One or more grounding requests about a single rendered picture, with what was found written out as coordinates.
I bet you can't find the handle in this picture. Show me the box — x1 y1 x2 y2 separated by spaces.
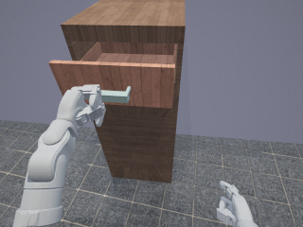
88 86 132 103

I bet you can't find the cabinet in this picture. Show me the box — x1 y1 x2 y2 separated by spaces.
61 0 186 183

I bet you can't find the drawer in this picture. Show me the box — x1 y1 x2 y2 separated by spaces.
48 42 177 109

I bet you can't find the right robot hand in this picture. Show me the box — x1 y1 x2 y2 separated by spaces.
216 181 254 227

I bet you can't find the left robot hand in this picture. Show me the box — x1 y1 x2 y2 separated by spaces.
56 84 106 131

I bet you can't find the robot left forearm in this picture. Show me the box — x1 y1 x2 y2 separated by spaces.
12 119 79 227

